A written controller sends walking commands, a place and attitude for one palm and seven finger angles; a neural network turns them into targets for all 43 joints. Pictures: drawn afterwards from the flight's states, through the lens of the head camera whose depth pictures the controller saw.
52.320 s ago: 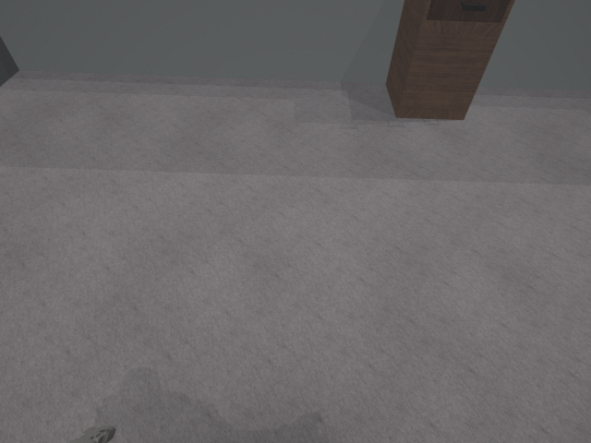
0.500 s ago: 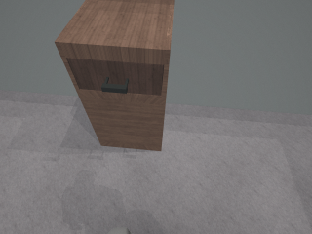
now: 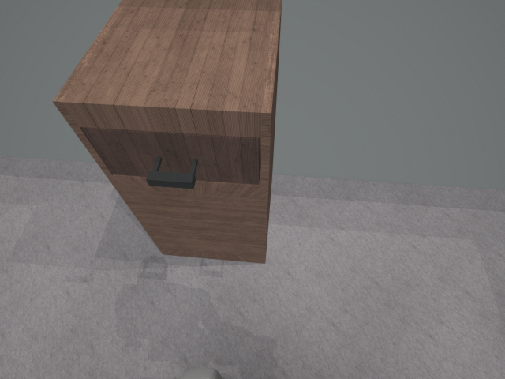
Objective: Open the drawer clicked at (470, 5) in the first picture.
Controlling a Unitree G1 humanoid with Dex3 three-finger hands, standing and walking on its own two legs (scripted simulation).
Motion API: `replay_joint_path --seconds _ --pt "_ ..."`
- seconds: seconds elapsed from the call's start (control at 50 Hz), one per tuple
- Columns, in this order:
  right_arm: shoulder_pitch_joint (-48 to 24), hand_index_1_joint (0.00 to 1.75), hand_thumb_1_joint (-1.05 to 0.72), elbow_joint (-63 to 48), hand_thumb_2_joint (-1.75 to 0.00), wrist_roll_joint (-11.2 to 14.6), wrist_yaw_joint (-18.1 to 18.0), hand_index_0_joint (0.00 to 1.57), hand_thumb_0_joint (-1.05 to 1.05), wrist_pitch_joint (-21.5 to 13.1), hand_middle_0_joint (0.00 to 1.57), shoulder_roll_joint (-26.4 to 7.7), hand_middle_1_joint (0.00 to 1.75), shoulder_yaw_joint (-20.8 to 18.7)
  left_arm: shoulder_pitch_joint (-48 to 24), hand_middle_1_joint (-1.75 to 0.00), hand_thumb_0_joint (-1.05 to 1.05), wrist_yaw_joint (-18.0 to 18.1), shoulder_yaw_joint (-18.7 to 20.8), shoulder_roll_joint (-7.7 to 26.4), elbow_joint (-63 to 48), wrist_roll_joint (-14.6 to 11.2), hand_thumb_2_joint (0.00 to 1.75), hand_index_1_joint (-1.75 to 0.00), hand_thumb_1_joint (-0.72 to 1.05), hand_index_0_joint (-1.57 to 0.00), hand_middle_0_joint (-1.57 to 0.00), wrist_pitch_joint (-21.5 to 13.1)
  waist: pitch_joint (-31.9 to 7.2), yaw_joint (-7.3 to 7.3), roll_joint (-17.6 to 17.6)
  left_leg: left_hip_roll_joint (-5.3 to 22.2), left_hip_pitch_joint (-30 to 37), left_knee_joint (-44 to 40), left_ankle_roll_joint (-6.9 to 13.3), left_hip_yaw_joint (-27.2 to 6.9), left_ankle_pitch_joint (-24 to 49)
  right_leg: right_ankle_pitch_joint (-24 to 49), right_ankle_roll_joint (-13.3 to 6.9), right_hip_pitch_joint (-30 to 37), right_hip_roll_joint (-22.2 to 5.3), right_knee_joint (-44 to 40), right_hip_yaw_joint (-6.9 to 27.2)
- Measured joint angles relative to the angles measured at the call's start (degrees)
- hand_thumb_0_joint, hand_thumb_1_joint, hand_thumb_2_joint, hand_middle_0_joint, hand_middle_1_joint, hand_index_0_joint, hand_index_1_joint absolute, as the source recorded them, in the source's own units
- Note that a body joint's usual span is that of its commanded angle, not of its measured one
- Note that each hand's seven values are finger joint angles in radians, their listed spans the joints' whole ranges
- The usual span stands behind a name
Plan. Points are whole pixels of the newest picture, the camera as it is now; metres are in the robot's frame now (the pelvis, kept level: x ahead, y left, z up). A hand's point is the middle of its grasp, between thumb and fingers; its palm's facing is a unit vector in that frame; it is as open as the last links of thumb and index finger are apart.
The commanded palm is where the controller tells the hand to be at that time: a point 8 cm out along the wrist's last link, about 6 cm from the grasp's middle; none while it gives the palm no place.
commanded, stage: come to a stop and stand still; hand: left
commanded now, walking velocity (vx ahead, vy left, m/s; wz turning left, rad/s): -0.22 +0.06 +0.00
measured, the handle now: (174, 171) +0.53 +0.22 -0.10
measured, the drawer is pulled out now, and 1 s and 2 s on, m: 0.00 0.00 0.00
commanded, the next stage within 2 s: look again from close up in 0.88 s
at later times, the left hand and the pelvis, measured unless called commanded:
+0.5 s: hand out of the picture +0.08 +0.18 -0.18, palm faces -0.01 -0.95 -0.30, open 7.4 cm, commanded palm none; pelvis +0.00 -0.02 -0.03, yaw -3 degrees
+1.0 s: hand out of the picture -0.02 +0.14 -0.17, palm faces -0.04 -0.98 -0.19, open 7.4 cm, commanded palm none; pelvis -0.03 -0.04 +0.00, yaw -4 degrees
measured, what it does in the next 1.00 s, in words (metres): steps on the spot: left foot, then right foot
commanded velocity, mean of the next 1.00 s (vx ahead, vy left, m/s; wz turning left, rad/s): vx -0.03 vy -0.01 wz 0.00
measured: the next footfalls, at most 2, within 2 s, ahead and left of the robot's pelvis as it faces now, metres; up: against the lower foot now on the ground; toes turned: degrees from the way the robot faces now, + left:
left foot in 0.08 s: +0.07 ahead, +0.11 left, +0.00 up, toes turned -8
right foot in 0.36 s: +0.02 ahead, -0.13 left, +0.00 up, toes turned -5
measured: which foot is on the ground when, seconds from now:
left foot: up 0.00-0.06, down 0.08-1.00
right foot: down 0.00-0.10, up 0.12-0.34, down 0.36-1.00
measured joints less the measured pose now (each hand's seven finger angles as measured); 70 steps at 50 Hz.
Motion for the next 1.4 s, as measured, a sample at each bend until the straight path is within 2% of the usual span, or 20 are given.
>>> replay_joint_path --seconds 0.04,0.08,0.12,0.16,0.2,0.24,0.3,0.32,0.36,0.42,0.46,0.52,0.6,0.68,0.74,0.8,0.86,0.92,1.12,1.4 --pt "-1.09 0.3 -0.91 -1.03 -0.9 -0.21 0.27 0.19 0.01 -0.04 0.2 -0.12 0.29 0.0 -0.41 -0.3 0.01 0.09 0.14 0.15 -0.21 -0.27 0.9 -0.3 0.91 -0.2 -0.2 0.61 0.57 0.08 -0.56 -0.51 0.36 -5.6 -0.05 0.78 5.38 0.22 0.33 0.56 0.0 -0.85 0.23" --pt "-1.75 0.3 -0.91 -2.11 -0.9 -0.53 0.48 0.19 0.01 -0.24 0.2 -0.59 0.29 0.06 -0.44 -0.3 0.01 0.15 0.14 0.34 -0.4 -0.7 0.9 -0.3 0.91 -0.2 -0.2 1.18 0.77 0.12 -0.26 0.18 1.43 -11.18 0.95 1.38 17.62 -0.6 0.88 0.43 0.63 0.26 0.23" --pt "-2.21 0.3 -0.91 -2.96 -0.9 -0.83 0.48 0.2 0.01 -0.46 0.2 -0.51 0.29 0.04 -0.77 -0.3 0.01 0.37 0.01 1.0 -0.54 -0.84 0.9 -0.3 0.91 -0.2 -0.2 1.92 0.86 0.6 -1.1 0.12 2.21 -11.16 2.77 2.39 14.89 -3.56 1.67 -1.52 0.41 5.42 1.19" --pt "-2.42 0.3 -0.91 -3.9 -0.9 -1.09 0.15 0.2 0.0 -0.6 0.2 -0.4 0.29 0.31 -1.43 -0.3 0.01 0.37 0.07 1.55 -0.74 -0.92 0.9 -0.3 0.91 -0.2 -0.2 2.72 0.84 0.6 -1.44 0.0 2.73 -11.96 3.65 2.73 11.89 -10.86 2.13 -5.05 1.37 15.63 4.16" --pt "-2.55 0.3 -0.91 -4.59 -0.9 -1.41 -0.37 0.2 0.0 -0.5 0.2 -0.44 0.3 0.45 -2.38 -0.3 0.01 0.17 0.29 1.79 -1.09 -0.93 0.9 -0.3 0.91 -0.2 -0.2 3.19 1.1 0.38 -0.96 0.19 3.04 -13.14 3.59 2.31 12.25 -13.26 2.44 -7.62 2.39 23.2 6.21" --pt "-2.69 0.3 -0.9 -4.85 -0.9 -1.61 -0.65 0.2 0.0 -0.35 0.2 -0.55 0.3 0.51 -2.98 -0.3 0.01 -0.06 0.42 1.92 -1.86 -0.93 0.9 -0.3 0.91 -0.2 -0.2 3.34 1.31 0.46 -0.3 0.64 3.23 -14.06 3.17 2.05 13.21 -13.04 2.77 -8.81 2.71 25.54 7.17" --pt "-2.73 0.3 -0.9 -4.74 -0.9 -1.75 -0.53 0.2 0.0 -0.17 0.2 -0.77 0.3 0.51 -3.05 -0.3 0.01 -0.43 0.34 2.07 -3.03 -0.8 0.9 -0.3 0.91 -0.19 -0.2 3.33 1.08 0.62 0.67 1.51 3.09 -14.31 2.45 1.92 13.6 -11.4 2.9 -7.93 2.09 20.97 7.17" --pt "-2.51 0.3 -0.9 -4.46 -0.9 -1.39 -0.1 0.2 0.0 -0.34 0.2 -0.98 0.3 0.36 -2.47 -0.3 0.01 -0.31 -0.07 2.12 -3.15 -0.91 0.9 -0.3 0.91 -0.19 -0.2 2.65 0.14 0.94 1.1 2.07 2.19 -13.17 2.06 2.01 13.22 -8.14 2.85 -7.1 1.86 16.51 7.0" --pt "-0.83 0.3 -0.9 -5.77 -0.9 -0.75 1.04 0.2 0.01 -0.37 0.2 -0.84 0.3 0.11 0.69 -0.3 0.01 -0.02 -0.67 3.15 -4.79 -0.63 0.9 -0.3 0.91 -0.2 -0.2 0.99 -3.5 1.42 -0.41 1.84 -1.54 -6.84 1.72 2.92 9.82 4.3 2.05 -5.43 0.12 7.77 8.67" --pt "-0.05 0.3 -0.9 -8.11 -0.9 -0.57 1.22 0.2 0.01 -0.87 0.2 -2.41 0.3 -0.78 3.44 -0.3 0.01 0.63 -1.6 1.7 -4.9 0.19 0.9 -0.3 0.91 -0.19 -0.2 -0.7 -4.65 0.23 2.75 1.51 -4.53 1.73 2.07 -0.77 2.39 -5.69 2.43 -4.71 1.75 10.89 7.93" --pt "0.04 0.3 -0.9 -8.7 -0.9 -0.43 1.13 0.2 0.01 -0.82 0.2 -2.78 0.3 -1.02 4.98 -0.3 0.01 0.95 -1.97 0.67 -5.39 0.33 0.9 -0.3 0.91 -0.2 -0.2 -0.87 -4.86 -0.35 3.85 0.63 -5.85 5.19 2.9 -1.42 0.96 -7.63 2.67 -3.98 2.54 12.17 7.41" --pt "1.11 0.3 -0.91 -8.92 -0.9 -0.64 0.99 0.19 0.01 -1.38 0.2 -1.43 0.29 -0.33 6.66 -0.3 0.01 1.27 -2.09 0.42 -5.65 0.01 0.9 -0.3 0.91 -0.2 -0.2 0.53 -5.54 -0.19 1.69 -0.71 -4.13 2.36 3.82 -0.83 9.16 -8.23 2.76 -3.19 2.36 14.23 8.01" --pt "3.27 0.3 -0.91 -8.48 -0.9 -1.38 1.03 0.19 0.01 -2.35 0.2 0.42 0.29 1.34 7.1 -0.3 0.01 0.63 -2.62 -0.08 -3.99 -0.9 0.9 -0.3 0.91 -0.2 -0.2 2.55 -7.03 0.34 -0.31 -1.05 -1.7 -0.98 3.7 1.27 8.62 -13.05 1.83 -5.51 2.08 19.85 8.05" --pt "4.53 0.3 -0.92 -6.7 -0.9 -0.94 0.96 0.2 0.0 -1.21 0.2 1.05 0.3 1.87 7.81 -0.3 0.01 -0.1 -3.09 -0.8 -3.62 -0.55 0.9 -0.3 0.92 -0.2 -0.2 1.45 -7.6 0.66 -0.02 -0.79 -2.29 -2.62 3.11 1.46 10.34 -3.65 0.79 -4.8 2.09 11.53 6.89" --pt "6.22 0.3 -0.93 -4.89 -0.9 -0.91 1.21 0.2 0.0 -0.2 0.2 0.15 0.3 1.31 9.36 -0.3 0.01 -0.55 -3.59 -1.26 -2.73 -0.47 0.9 -0.3 0.93 -0.2 -0.2 1.22 -8.74 -0.15 1.38 -0.48 -2.55 -2.64 3.38 -0.75 8.52 -1.51 -0.1 -3.98 2.9 8.38 5.29" --pt "8.72 0.3 -0.93 -3.26 -0.9 -0.95 1.28 0.2 0.0 -0.54 0.2 -0.39 0.3 1.35 10.71 -0.3 0.01 -0.75 -3.68 -1.43 -1.87 -0.52 0.9 -0.3 0.92 -0.2 -0.2 1.08 -9.99 -0.49 1.83 0.11 -0.35 -5.88 3.75 -2.19 9.99 0.44 -0.34 -3.58 3.8 4.79 4.47" --pt "10.7 0.3 -0.92 -1.28 -0.9 -1.11 0.86 0.19 0.0 -1.36 0.2 0.05 0.29 1.78 10.41 -0.3 0.01 -0.89 -3.51 -1.24 -0.31 -0.71 0.9 -0.3 0.92 -0.2 -0.2 1.11 -9.6 -0.61 0.7 -0.06 0.75 -9.7 2.03 -2.24 13.1 1.95 -0.2 -3.3 3.6 2.61 4.57" --pt "12.7 0.3 -0.92 0.58 -0.9 -1.14 0.63 0.19 0.01 -1.93 0.2 0.53 0.29 2.39 10.16 -0.3 0.01 -1.09 -3.53 -1.33 1.08 -0.84 0.9 -0.3 0.91 -0.2 -0.2 0.94 -9.37 -0.44 0.41 -0.04 1.59 -12.46 1.82 -2.05 14.49 3.65 -0.06 -2.56 3.65 -0.13 4.77" --pt "14.64 0.3 -0.91 4.41 -0.9 -1.03 0.44 0.19 0.01 -2.26 0.2 3.09 0.29 3.59 10.58 -0.3 0.01 -1.03 -3.7 -2.22 4.63 -0.93 0.9 -0.3 0.91 -0.19 -0.2 0.23 -9.11 -0.54 0.25 -0.03 2.35 -14.5 1.73 -2.18 15.27 4.38 -0.17 -1.71 3.7 -2.22 4.68" --pt "10.32 0.3 -0.91 4.09 -0.9 -0.62 -0.06 0.2 0.01 -3.71 0.2 5.02 0.29 3.71 10.97 -0.3 0.01 -0.62 -4.04 -4.53 6.37 -0.78 0.9 -0.3 0.91 -0.19 -0.2 -0.63 -9.12 0.24 0.08 -0.18 3.96 -14.57 1.85 -1.5 13.39 2.59 0.1 -0.43 3.57 -2.03 5.42"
